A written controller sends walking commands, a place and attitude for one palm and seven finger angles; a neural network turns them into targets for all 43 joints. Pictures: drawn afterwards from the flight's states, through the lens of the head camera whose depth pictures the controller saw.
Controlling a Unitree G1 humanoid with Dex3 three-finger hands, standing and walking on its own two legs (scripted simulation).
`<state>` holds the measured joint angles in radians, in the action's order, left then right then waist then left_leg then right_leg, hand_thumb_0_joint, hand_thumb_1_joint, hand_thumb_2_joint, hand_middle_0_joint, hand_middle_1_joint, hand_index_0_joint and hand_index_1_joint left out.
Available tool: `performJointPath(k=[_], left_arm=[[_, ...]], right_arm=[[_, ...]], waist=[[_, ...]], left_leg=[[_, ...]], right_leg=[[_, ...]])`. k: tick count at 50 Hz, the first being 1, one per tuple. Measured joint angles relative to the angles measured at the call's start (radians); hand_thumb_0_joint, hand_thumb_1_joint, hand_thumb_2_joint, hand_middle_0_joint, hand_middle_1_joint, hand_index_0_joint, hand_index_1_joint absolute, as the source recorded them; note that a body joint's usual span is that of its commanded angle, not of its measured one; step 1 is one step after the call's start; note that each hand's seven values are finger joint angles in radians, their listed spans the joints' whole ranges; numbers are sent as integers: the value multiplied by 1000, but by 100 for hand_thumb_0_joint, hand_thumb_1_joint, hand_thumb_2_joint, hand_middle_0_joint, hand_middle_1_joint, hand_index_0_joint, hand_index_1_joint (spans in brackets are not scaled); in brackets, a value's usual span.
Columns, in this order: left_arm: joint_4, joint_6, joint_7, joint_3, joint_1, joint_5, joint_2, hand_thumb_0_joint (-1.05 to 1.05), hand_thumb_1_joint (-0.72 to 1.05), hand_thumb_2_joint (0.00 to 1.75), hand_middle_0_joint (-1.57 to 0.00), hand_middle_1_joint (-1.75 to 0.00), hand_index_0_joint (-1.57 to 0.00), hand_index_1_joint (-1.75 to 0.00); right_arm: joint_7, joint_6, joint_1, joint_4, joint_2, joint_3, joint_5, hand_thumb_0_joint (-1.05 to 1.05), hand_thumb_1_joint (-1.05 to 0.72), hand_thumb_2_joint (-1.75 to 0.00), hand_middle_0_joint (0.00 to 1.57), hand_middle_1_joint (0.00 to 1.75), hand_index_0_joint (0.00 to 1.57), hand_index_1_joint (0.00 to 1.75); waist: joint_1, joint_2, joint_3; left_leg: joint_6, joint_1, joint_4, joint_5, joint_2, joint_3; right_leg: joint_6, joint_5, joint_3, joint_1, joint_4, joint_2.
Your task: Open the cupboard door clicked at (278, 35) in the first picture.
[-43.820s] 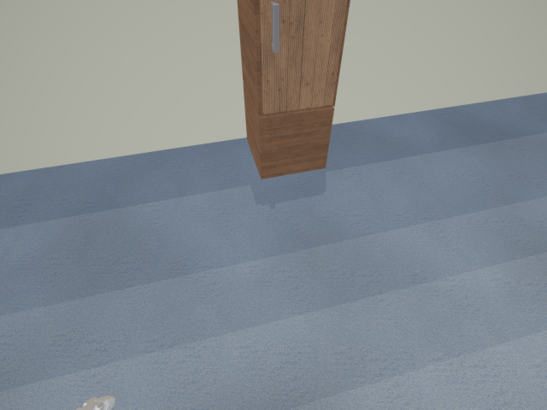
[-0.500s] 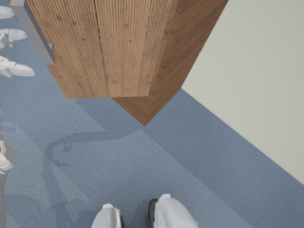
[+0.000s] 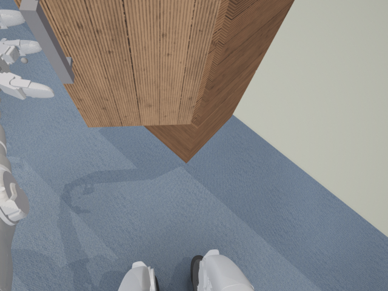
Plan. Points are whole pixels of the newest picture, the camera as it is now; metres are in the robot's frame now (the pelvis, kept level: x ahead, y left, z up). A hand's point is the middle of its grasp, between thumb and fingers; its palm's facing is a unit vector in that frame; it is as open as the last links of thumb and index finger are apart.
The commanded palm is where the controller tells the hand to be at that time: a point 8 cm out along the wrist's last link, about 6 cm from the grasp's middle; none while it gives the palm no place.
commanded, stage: slide the fingers in behind the handle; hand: left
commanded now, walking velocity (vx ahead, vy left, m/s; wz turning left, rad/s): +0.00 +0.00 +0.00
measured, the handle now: (53, 40) +0.57 +0.21 +0.09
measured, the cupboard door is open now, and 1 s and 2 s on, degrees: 47 46 47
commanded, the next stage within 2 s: close the thumb around the handle in 1.22 s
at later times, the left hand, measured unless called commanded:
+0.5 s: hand (32, 64) +0.52 +0.24 +0.09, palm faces +0.06 -1.00 +0.01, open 14.9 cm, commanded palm +0.51 +0.25 +0.09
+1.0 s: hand (66, 61) +0.53 +0.19 +0.09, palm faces +0.02 -1.00 -0.04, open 14.1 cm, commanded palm +0.51 +0.23 +0.09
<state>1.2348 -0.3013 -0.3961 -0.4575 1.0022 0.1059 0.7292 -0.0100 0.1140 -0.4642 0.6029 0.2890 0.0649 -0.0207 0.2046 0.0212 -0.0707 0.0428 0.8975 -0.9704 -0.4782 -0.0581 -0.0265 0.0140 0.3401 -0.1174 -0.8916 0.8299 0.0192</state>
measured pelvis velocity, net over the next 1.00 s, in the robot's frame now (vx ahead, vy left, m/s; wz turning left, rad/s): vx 0.00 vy -0.01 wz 0.02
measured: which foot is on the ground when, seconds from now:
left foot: down 0.00-1.00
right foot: down 0.00-1.00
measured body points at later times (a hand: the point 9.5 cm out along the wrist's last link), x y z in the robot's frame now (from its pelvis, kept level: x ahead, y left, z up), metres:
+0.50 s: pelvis +0.00 +0.00 +0.00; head +0.15 +0.03 +0.43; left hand +0.51 +0.29 +0.09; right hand +0.00 -0.27 -0.10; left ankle -0.02 +0.08 -0.68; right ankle +0.02 -0.12 -0.68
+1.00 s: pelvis +0.00 -0.01 +0.00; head +0.14 +0.02 +0.43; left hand +0.52 +0.24 +0.09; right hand -0.01 -0.27 -0.11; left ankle -0.02 +0.08 -0.68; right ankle +0.02 -0.12 -0.68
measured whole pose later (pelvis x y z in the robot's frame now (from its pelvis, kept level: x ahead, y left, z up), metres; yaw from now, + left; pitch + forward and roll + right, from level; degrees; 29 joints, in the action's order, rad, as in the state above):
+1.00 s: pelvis +0.00 -0.01 +0.00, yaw +1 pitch +22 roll -4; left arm 1.24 -0.37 -0.23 -0.37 1.02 0.06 0.56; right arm 0.02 0.06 -0.41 0.61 0.27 0.05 -0.03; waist 0.20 0.03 -0.08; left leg 0.04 0.88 -0.98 -0.48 -0.04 -0.03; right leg 0.02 0.36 -0.11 -0.88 0.87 0.01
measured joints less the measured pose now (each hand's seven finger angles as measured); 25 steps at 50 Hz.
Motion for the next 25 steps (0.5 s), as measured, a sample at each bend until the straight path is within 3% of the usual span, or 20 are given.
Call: performJointPath(k=[25], left_arm=[[-16, -36, 80, 79, -7, 38, -107, -2, -50, 30, -30, -120, -10, -115]], right_arm=[[13, -29, 45, 37, -12, -15, -6, 0, -90, -90, 20, 30, 20, 30]], waist=[[-39, 0, -8]], left_leg=[[-5, -21, 1, -4, 15, 22]], right_leg=[[4, 20, -19, 26, 9, -13]])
